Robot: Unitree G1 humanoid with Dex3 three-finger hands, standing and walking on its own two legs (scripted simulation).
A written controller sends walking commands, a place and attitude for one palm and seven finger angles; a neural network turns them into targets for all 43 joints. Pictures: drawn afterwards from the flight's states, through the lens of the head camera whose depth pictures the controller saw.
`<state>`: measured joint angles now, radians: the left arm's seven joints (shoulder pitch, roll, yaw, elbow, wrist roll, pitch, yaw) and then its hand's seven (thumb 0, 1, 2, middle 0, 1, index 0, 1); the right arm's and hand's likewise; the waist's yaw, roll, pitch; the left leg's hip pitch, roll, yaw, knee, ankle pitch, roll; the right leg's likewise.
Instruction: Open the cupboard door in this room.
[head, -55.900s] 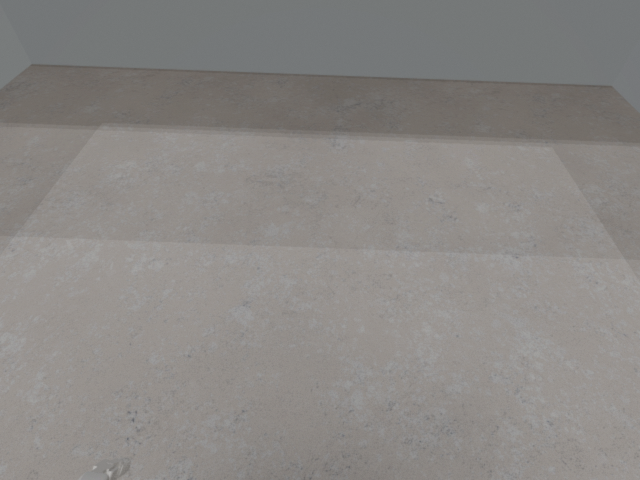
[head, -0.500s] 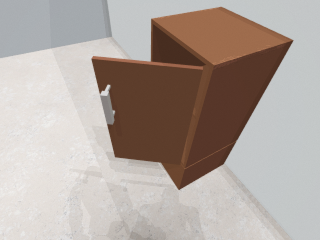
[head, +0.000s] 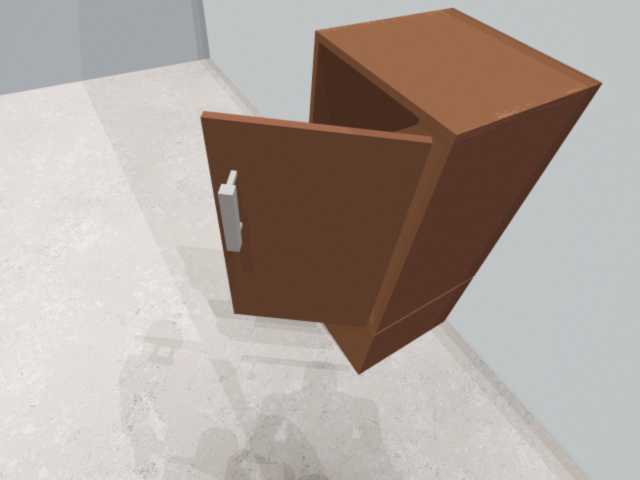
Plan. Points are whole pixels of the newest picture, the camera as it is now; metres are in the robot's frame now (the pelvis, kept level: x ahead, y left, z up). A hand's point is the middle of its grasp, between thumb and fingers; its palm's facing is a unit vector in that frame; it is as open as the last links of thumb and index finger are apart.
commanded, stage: come to a stop and stand still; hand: left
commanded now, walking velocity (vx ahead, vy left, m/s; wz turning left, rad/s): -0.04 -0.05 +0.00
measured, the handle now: (233, 211) +0.55 +0.19 -0.03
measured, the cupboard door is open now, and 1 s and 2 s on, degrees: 54 54 54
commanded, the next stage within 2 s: look again from close up in 1.48 s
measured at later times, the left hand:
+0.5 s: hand out of the picture -0.07 +0.15 -0.19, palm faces -0.01 -0.98 -0.19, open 7.4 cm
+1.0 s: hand out of the picture -0.04 +0.11 -0.18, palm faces -0.02 -0.99 -0.15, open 7.4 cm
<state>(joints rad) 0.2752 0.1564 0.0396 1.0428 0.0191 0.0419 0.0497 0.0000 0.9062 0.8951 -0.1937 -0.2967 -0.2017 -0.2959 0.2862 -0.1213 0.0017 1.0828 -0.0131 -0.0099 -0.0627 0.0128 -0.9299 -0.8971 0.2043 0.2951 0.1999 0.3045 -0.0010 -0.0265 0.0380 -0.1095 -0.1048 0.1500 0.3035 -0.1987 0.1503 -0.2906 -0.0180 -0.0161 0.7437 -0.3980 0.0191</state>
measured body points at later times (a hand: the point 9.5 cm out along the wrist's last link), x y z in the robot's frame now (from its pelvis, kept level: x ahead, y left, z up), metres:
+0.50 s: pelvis -0.03 -0.01 -0.01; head -0.03 -0.02 +0.44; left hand -0.06 +0.20 -0.17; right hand -0.03 -0.24 -0.17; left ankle -0.01 +0.00 -0.74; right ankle -0.06 -0.15 -0.74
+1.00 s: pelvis -0.02 -0.05 +0.00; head +0.00 -0.04 +0.45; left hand -0.03 +0.16 -0.17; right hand -0.03 -0.26 -0.16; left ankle -0.01 -0.01 -0.74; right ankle -0.06 -0.15 -0.74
